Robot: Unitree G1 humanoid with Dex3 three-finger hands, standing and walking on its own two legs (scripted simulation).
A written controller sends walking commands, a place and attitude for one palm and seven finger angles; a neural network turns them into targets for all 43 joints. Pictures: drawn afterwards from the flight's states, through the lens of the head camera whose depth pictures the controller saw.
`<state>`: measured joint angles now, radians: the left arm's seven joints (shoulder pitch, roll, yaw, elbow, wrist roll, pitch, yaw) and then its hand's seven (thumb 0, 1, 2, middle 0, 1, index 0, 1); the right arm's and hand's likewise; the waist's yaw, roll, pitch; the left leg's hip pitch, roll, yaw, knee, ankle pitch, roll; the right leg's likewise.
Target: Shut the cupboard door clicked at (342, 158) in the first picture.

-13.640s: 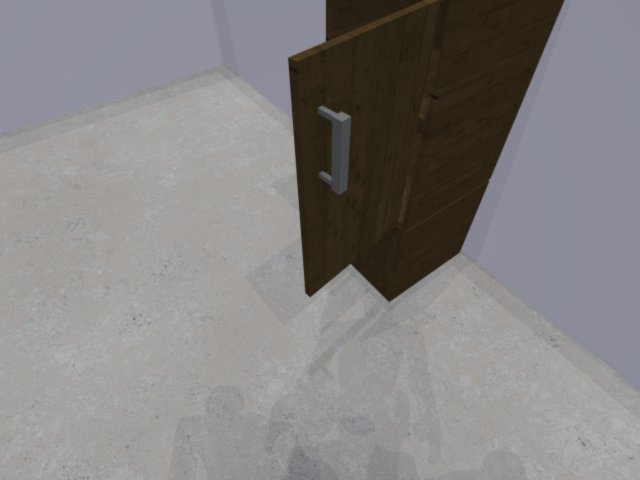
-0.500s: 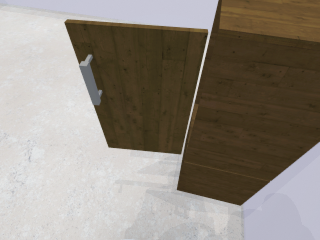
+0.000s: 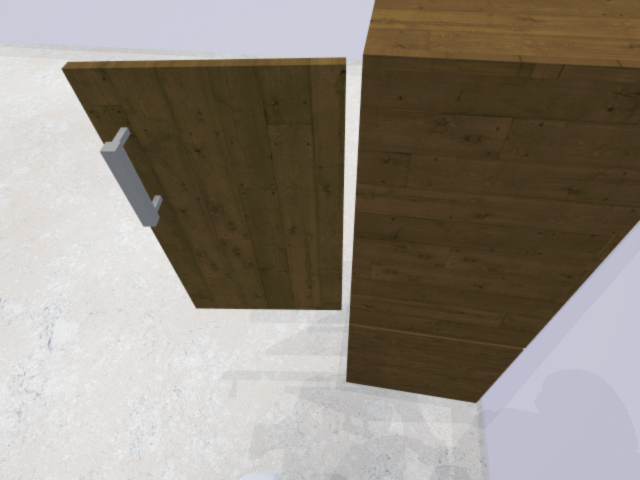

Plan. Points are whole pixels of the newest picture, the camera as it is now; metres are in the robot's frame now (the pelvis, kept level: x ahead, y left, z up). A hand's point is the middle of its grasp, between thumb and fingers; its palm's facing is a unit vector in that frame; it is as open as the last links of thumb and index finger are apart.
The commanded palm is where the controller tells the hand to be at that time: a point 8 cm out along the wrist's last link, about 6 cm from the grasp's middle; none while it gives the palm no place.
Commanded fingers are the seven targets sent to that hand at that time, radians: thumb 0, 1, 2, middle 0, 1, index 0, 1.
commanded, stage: come to a stop and stand still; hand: left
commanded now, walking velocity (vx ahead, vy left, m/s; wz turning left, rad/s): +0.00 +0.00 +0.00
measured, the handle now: (137, 179) +0.50 +0.30 +0.09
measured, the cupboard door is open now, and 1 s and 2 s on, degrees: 98 98 98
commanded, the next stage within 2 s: look again from close up in 0.30 s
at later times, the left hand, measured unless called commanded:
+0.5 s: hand out of the picture +0.02 +0.20 -0.16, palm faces +0.01 -0.97 -0.26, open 7.4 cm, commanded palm none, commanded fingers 0.00 0.90 0.90 -0.20 -0.30 -0.20 -0.30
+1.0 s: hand out of the picture +0.01 +0.17 -0.16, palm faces +0.00 -0.98 -0.21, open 7.4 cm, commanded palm none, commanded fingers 0.00 0.90 0.90 -0.20 -0.30 -0.20 -0.30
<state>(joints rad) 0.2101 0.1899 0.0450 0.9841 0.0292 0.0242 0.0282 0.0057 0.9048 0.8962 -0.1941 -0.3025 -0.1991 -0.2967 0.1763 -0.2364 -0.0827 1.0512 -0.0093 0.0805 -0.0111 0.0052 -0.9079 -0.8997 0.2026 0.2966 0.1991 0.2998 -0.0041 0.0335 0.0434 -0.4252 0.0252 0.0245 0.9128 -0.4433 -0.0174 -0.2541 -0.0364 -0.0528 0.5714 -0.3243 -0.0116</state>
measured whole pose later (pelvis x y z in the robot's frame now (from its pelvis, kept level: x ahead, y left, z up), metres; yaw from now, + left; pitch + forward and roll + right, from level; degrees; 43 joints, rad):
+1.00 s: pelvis +0.01 +0.00 +0.01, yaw -1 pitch -1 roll +1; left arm 0.26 0.15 -0.02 1.12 0.01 -0.02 0.03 0.01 0.91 0.90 -0.20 -0.30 -0.20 -0.30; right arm 0.28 -0.16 0.03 1.11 -0.01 -0.02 -0.03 0.01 -0.91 -0.90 0.20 0.30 0.20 0.30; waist 0.00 0.01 0.04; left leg -0.12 0.00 0.06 0.41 -0.28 0.00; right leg -0.18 -0.02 -0.05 0.47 -0.28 -0.01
